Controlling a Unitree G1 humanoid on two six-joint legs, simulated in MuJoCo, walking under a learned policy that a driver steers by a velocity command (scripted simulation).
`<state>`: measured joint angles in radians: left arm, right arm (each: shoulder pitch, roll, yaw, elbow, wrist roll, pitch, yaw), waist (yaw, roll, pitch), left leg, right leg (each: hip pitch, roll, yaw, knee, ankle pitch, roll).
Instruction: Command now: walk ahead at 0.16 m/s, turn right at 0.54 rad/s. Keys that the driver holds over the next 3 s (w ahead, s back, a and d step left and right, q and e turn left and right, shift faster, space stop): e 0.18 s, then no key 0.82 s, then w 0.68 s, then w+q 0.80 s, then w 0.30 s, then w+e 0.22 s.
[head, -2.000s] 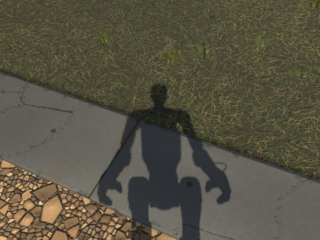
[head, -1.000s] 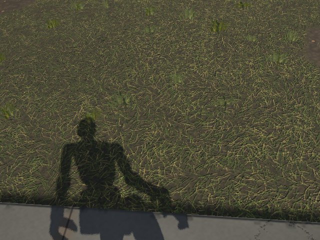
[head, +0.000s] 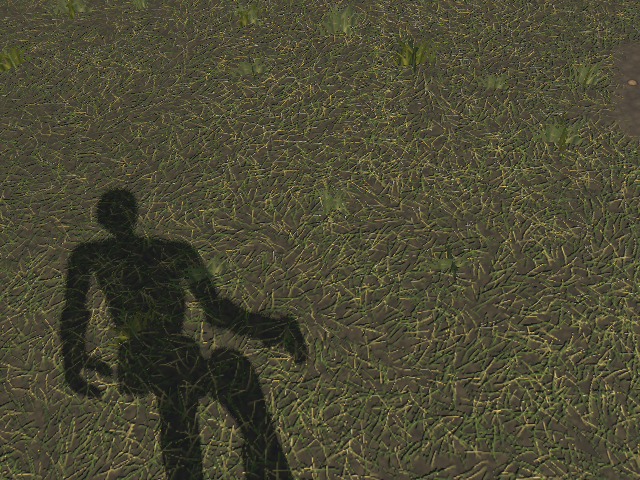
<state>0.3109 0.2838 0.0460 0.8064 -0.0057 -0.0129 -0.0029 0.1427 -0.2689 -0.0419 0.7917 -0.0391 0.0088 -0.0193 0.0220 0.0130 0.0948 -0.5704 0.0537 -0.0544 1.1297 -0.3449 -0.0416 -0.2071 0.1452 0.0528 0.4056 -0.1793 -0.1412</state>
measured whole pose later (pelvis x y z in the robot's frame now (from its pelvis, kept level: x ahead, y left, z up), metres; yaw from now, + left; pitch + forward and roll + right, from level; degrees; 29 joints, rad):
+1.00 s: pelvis +0.09 +0.06 +0.01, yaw -12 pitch -2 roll +1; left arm 0.19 0.23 -0.02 0.98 0.00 0.01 0.03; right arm 0.20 -0.22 -0.01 0.98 0.01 0.04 -0.02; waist 0.01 -0.01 0.02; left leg 0.02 -0.03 -0.01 0.20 -0.19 0.02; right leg -0.08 0.03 0.02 0.32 -0.21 -0.04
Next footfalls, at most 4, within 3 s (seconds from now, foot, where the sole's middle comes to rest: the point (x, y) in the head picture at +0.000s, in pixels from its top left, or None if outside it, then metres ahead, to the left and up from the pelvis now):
0.44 left None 0.10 0.17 -0.78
0.74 right None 0.08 -0.03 -0.78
1.78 right None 0.44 -0.14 -0.95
2.18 left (349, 386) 0.71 0.01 -0.95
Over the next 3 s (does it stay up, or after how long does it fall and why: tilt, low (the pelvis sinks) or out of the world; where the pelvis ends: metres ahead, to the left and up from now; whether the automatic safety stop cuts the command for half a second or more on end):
stays up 1.00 -0.01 -0.16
